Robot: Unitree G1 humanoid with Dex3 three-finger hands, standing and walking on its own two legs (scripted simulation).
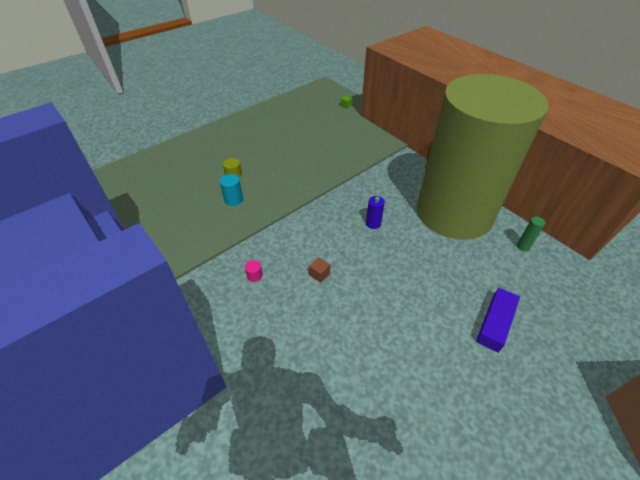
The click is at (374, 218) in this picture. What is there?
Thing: necked bottle
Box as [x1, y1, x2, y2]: [366, 196, 384, 228]
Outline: 379,196 371,197 368,202 366,224 371,228 376,228 380,225 384,201
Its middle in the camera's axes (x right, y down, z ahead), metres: +0.24 -0.16 +1.69
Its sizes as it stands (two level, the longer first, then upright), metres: 0.068 0.068 0.160
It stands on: the floor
